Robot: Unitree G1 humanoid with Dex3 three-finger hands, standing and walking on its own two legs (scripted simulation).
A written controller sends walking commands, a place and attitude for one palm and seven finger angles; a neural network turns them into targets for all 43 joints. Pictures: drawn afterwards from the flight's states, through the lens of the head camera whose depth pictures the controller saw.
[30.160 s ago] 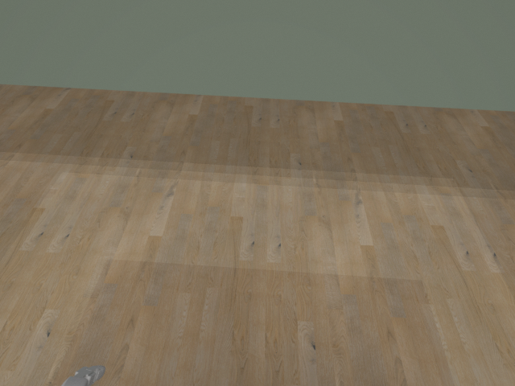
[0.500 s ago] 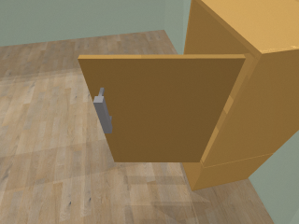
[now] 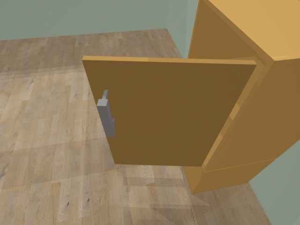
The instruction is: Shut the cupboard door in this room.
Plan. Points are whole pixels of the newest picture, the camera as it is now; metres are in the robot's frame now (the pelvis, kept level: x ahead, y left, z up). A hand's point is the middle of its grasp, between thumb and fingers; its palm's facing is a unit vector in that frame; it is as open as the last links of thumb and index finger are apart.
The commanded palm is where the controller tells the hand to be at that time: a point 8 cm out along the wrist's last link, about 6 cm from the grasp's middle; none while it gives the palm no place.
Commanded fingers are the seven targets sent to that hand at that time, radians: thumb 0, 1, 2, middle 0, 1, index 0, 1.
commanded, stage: come to a stop and stand still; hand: left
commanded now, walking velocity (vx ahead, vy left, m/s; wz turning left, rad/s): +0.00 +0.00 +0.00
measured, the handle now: (108, 114) +0.41 +0.16 +0.05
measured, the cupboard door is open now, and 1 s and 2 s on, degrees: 78 78 78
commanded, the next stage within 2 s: look again from close up in 0.06 s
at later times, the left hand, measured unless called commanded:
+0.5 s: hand out of the picture +0.00 +0.16 -0.18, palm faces +0.03 -0.98 -0.19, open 7.3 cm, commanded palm none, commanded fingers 0.00 0.90 0.90 -0.20 -0.30 -0.20 -0.30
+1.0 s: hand (92, 195) +0.19 +0.16 -0.01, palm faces +0.21 -0.97 -0.14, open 7.0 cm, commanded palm +0.09 +0.20 -0.06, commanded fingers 0.00 0.90 0.90 -0.40 -0.52 -0.40 -0.52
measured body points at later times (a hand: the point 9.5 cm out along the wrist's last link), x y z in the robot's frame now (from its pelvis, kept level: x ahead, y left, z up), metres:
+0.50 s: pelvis +0.00 -0.01 +0.00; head +0.02 +0.00 +0.45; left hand +0.00 +0.22 -0.16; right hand +0.00 -0.22 -0.16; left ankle -0.03 +0.07 -0.74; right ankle -0.02 -0.12 -0.74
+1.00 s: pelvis -0.02 -0.02 -0.02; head -0.03 -0.04 +0.43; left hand +0.17 +0.21 +0.00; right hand +0.08 -0.27 -0.13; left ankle -0.03 +0.07 -0.74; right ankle -0.02 -0.12 -0.74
